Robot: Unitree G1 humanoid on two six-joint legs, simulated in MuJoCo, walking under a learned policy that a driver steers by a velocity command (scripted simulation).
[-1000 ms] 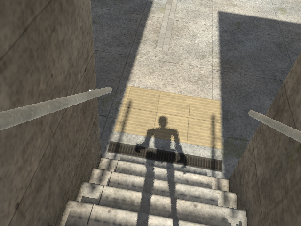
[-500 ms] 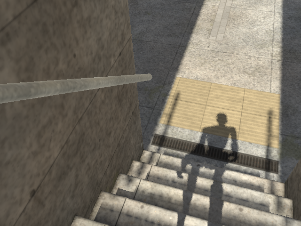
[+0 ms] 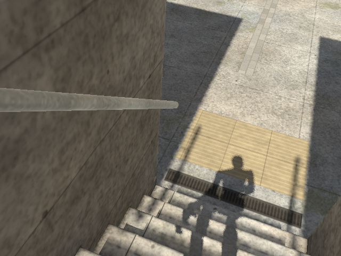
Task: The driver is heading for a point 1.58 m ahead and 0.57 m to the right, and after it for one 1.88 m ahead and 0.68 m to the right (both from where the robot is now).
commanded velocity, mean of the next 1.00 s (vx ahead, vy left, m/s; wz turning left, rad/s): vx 0.38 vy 0.00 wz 0.00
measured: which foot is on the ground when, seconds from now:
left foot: down 0.00-0.56, up 0.58-1.00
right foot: up 0.00-0.54, down 0.56-1.00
